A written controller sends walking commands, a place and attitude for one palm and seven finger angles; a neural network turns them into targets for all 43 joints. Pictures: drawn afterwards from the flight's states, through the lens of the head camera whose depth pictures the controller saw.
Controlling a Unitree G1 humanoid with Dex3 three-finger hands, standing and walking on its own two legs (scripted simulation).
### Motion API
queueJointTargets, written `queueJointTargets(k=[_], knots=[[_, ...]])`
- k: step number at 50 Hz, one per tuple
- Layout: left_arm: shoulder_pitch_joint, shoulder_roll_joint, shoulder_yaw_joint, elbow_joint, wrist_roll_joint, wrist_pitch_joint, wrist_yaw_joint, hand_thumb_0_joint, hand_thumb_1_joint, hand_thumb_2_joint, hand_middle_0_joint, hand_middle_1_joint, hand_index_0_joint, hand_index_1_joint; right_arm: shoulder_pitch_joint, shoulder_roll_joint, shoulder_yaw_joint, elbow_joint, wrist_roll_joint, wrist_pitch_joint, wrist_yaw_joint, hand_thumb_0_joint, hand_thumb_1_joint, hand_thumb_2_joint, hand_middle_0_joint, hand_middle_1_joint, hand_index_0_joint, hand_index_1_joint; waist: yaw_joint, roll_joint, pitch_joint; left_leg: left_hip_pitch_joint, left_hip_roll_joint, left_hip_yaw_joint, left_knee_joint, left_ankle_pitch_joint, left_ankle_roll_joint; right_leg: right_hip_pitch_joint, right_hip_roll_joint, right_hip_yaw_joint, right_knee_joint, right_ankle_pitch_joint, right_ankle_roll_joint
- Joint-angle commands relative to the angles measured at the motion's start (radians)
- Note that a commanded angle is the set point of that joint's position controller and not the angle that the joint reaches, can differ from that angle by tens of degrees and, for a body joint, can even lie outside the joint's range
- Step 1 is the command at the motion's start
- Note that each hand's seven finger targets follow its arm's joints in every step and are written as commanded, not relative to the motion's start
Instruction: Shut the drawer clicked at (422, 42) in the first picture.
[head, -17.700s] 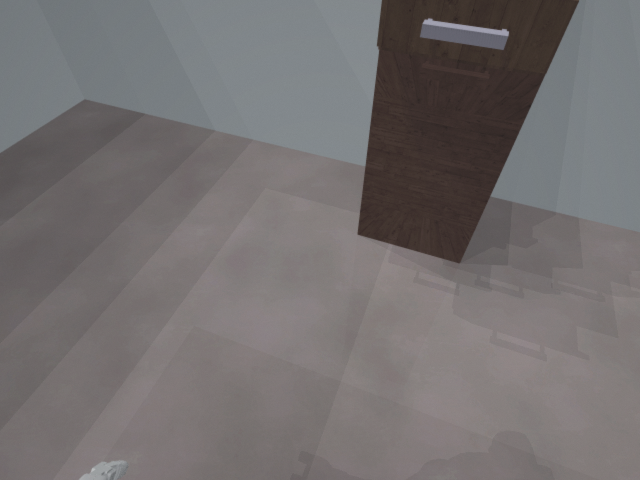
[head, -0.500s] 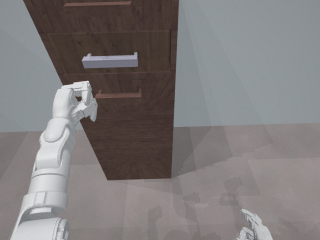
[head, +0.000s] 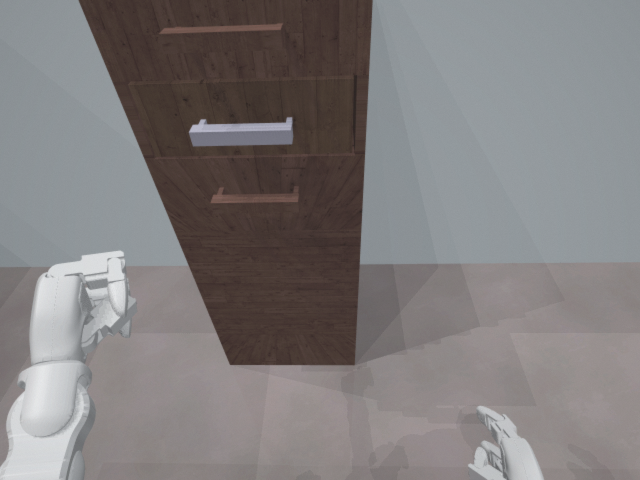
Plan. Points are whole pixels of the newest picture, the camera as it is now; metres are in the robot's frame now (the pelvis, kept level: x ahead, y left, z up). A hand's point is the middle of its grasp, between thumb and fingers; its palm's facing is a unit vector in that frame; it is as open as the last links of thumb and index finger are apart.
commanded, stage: draw the hand back to the body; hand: left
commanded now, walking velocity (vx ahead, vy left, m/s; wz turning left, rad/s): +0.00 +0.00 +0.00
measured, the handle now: (244, 128) +0.63 +0.21 +0.14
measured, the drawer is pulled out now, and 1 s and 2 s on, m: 0.00 0.00 0.00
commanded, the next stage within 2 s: step back with the hand held close in 0.38 s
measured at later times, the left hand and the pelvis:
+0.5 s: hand (76, 360) +0.17 +0.25 +0.16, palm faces +0.45 -0.82 -0.36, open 3.3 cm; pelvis -0.01 +0.01 +0.00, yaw +1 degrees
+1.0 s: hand (47, 397) +0.14 +0.26 +0.15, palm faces +0.33 -0.80 -0.51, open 3.2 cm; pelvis -0.05 +0.02 -0.01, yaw +0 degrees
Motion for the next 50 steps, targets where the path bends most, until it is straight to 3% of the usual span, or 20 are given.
queueJointTargets(k=[1, 4, 6, 10, 12, 15, 19, 22, 25, 26, 27, 29, 30, 34, 39, 45, 50], knots=[[-0.037, 0.183, 0.13, -0.303, -0.002, -0.07, 0.015, 0.0, 0.9, 0.9, -1.4, -1.6, -1.4, -1.6, -0.155, -0.09, -0.037, -0.174, -0.003, -0.061, -0.004, 0.0, -0.9, -0.9, 0.2, 0.3, 0.2, 0.3, 0.014, -0.038, -0.108, -0.019, -0.013, -0.002, -0.044, 0.179, 0.022, 0.039, 0.01, 0.019, -0.052, 0.109, -0.013], [0.056, 0.185, 0.148, -0.376, 0.001, -0.078, 0.02, 0.0, 0.9, 0.9, -1.4, -1.6, -1.4, -1.6, -0.153, -0.087, -0.042, -0.181, -0.004, -0.072, -0.004, 0.0, -0.9, -0.9, 0.2, 0.3, 0.2, 0.3, 0.018, -0.032, -0.109, -0.019, -0.012, 0.001, -0.034, 0.183, 0.022, 0.035, 0.011, 0.02, -0.051, 0.109, -0.012], [0.114, 0.174, 0.145, -0.4, 0.004, -0.077, 0.023, 0.0, 0.9, 0.9, -1.4, -1.6, -1.4, -1.6, -0.15, -0.084, -0.04, -0.183, -0.003, -0.082, -0.005, 0.0, -0.9, -0.9, 0.2, 0.3, 0.2, 0.3, 0.017, -0.001, -0.07, -0.03, -0.01, -0.003, -0.042, 0.162, 0.017, 0.015, 0.012, 0.017, -0.056, 0.081, -0.013], [0.235, 0.192, 0.184, -0.44, 0.007, -0.077, 0.03, 0.0, 0.9, 0.9, -1.4, -1.6, -1.4, -1.6, -0.138, -0.085, -0.047, -0.19, -0.005, -0.101, -0.011, 0.0, -0.9, -0.9, 0.2, 0.3, 0.2, 0.3, 0.026, -0.033, -0.057, -0.035, -0.008, -0.004, -0.034, 0.158, 0.018, 0.008, 0.019, 0.019, -0.063, 0.074, -0.012], [0.172, 0.17, 0.149, -0.448, 0.013, -0.078, 0.032, 0.0, 0.9, 0.9, -1.4, -1.6, -1.4, -1.6, -0.133, -0.085, -0.043, -0.181, -0.004, -0.108, -0.015, 0.0, -0.9, -0.9, 0.2, 0.3, 0.2, 0.3, 0.008, -0.016, -0.031, -0.034, -0.009, -0.005, -0.035, 0.126, 0.019, -0.021, 0.016, 0.019, -0.068, 0.04, -0.009], [0.141, 0.167, 0.143, -0.424, 0.018, -0.074, 0.04, 0.0, 0.9, 0.9, -1.4, -1.6, -1.4, -1.6, -0.127, -0.089, -0.044, -0.171, -0.005, -0.121, -0.022, 0.0, -0.9, -0.9, 0.2, 0.3, 0.2, 0.3, 0.003, -0.037, -0.003, -0.031, -0.01, -0.009, -0.04, 0.091, 0.023, -0.043, 0.016, 0.018, -0.085, -0.004, -0.009], [0.146, 0.166, 0.149, -0.409, 0.02, -0.076, 0.048, 0.0, 0.9, 0.9, -1.4, -1.6, -1.4, -1.6, -0.129, -0.081, -0.04, -0.165, -0.008, -0.128, -0.027, 0.0, -0.9, -0.9, 0.2, 0.3, 0.2, 0.3, 0.015, -0.048, -0.028, -0.029, -0.011, -0.015, -0.044, 0.079, 0.025, -0.023, 0.011, 0.016, -0.073, -0.021, -0.011], [0.146, 0.17, 0.154, -0.428, 0.019, -0.076, 0.047, 0.0, 0.9, 0.9, -1.4, -1.6, -1.4, -1.6, -0.134, -0.081, -0.036, -0.165, -0.01, -0.132, -0.022, 0.0, -0.9, -0.9, 0.2, 0.3, 0.2, 0.3, 0.02, -0.003, -0.035, -0.037, -0.011, -0.019, -0.047, 0.095, 0.018, -0.002, 0.01, 0.017, -0.065, 0.003, -0.014], [0.179, 0.178, 0.17, -0.419, 0.018, -0.072, 0.046, 0.0, 0.9, 0.9, -1.4, -1.6, -1.4, -1.6, -0.132, -0.082, -0.038, -0.167, -0.012, -0.132, -0.02, 0.0, -0.9, -0.9, 0.2, 0.3, 0.2, 0.3, 0.027, -0.025, -0.047, -0.038, -0.01, -0.022, -0.044, 0.133, 0.015, 0.016, 0.015, 0.015, -0.057, 0.042, -0.015], [0.162, 0.256, 0.261, -0.462, 0.014, -0.1, 0.043, 0.0, 0.9, 0.9, -1.4, -1.6, -1.4, -1.6, -0.121, -0.108, -0.037, -0.212, -0.001, -0.096, -0.012, 0.0, -0.9, -0.9, 0.2, 0.3, 0.2, 0.3, -0.026, -0.05, 0.045, -0.128, 0.001, -0.028, -0.016, 0.061, 0.038, -0.119, -0.027, 0.098, -0.11, 0.051, -0.004], [0.235, 0.207, 0.225, -0.413, 0.02, -0.103, 0.036, 0.0, 0.9, 0.9, -1.4, -1.6, -1.4, -1.6, -0.115, -0.095, -0.041, -0.201, -0.003, -0.074, -0.009, 0.0, -0.9, -0.9, 0.2, 0.3, 0.2, 0.3, -0.027, -0.079, 0.022, -0.133, -0.005, -0.039, 0.001, 0.058, 0.039, -0.124, -0.042, 0.091, -0.117, 0.034, -0.005], [0.274, 0.187, 0.196, -0.444, 0.024, -0.115, 0.032, 0.0, 0.9, 0.9, -1.4, -1.6, -1.4, -1.6, -0.119, -0.103, -0.046, -0.213, -0.005, -0.049, -0.003, 0.0, -0.9, -0.9, 0.2, 0.3, 0.2, 0.3, -0.036, -0.058, -0.013, -0.141, -0.003, -0.038, 0.012, 0.09, 0.036, -0.129, -0.049, 0.084, -0.099, 0.066, -0.006], [0.271, 0.202, 0.209, -0.484, 0.025, -0.128, 0.033, 0.0, 0.9, 0.9, -1.4, -1.6, -1.4, -1.6, -0.128, -0.105, -0.05, -0.222, -0.006, -0.044, -0.007, 0.0, -0.9, -0.9, 0.2, 0.3, 0.2, 0.3, -0.035, -0.023, -0.043, -0.141, -0.002, -0.039, 0.009, 0.126, 0.035, -0.113, -0.047, 0.07, -0.074, 0.112, -0.005], [0.368, 0.217, 0.239, -0.487, 0.017, -0.139, 0.044, 0.0, 0.9, 0.9, -1.4, -1.6, -1.4, -1.6, -0.102, -0.104, -0.068, -0.243, 0.004, -0.017, -0.008, 0.0, -0.9, -0.9, 0.2, 0.3, 0.2, 0.3, -0.034, -0.036, -0.183, -0.13, 0.023, -0.041, 0.026, 0.325, 0.032, -0.031, -0.04, 0.037, 0.033, 0.292, 0.008], [0.42, 0.232, 0.262, -0.515, 0.011, -0.142, 0.052, 0.0, 0.9, 0.9, -1.4, -1.6, -1.4, -1.6, -0.106, -0.101, -0.081, -0.271, 0.014, 0.006, -0.011, 0.0, -0.9, -0.9, 0.2, 0.3, 0.2, 0.3, -0.034, -0.039, -0.22, -0.174, 0.044, -0.051, 0.039, 0.423, 0.027, -0.009, -0.035, 0.026, 0.12, 0.372, 0.017], [0.42, 0.246, 0.274, -0.561, 0.023, -0.153, 0.062, 0.0, 0.9, 0.9, -1.4, -1.6, -1.4, -1.6, -0.102, -0.111, -0.087, -0.287, 0.015, -0.003, -0.018, 0.0, -0.9, -0.9, 0.2, 0.3, 0.2, 0.3, -0.032, 0.003, -0.191, -0.328, 0.076, -0.086, 0.003, 0.248, 0.05, 0.01, -0.021, 0.037, 0.203, 0.253, 0.024], [0.394, 0.241, 0.281, -0.561, 0.036, -0.172, 0.071, 0.0, 0.9, 0.9, -1.4, -1.6, -1.4, -1.6, -0.084, -0.113, -0.087, -0.288, 0.014, -0.025, -0.021, 0.0, -0.9, -0.9, 0.2, 0.3, 0.2, 0.3, -0.044, -0.021, -0.126, -0.509, 0.079, -0.102, -0.009, -0.102, 0.071, 0.01, -0.035, 0.087, 0.221, 0.142, 0.016]])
